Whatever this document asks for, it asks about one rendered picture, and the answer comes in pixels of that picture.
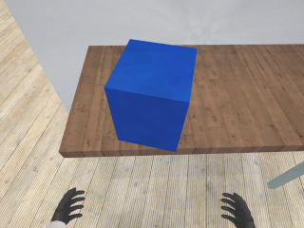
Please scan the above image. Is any carton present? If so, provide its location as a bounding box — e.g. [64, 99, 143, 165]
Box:
[104, 39, 197, 152]

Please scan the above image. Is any table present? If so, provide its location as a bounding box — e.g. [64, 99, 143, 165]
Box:
[58, 44, 304, 189]

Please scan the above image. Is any right robot hand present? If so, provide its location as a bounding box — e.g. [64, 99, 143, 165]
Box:
[220, 193, 256, 228]

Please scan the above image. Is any left robot hand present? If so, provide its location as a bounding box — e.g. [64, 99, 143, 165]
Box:
[50, 187, 86, 225]

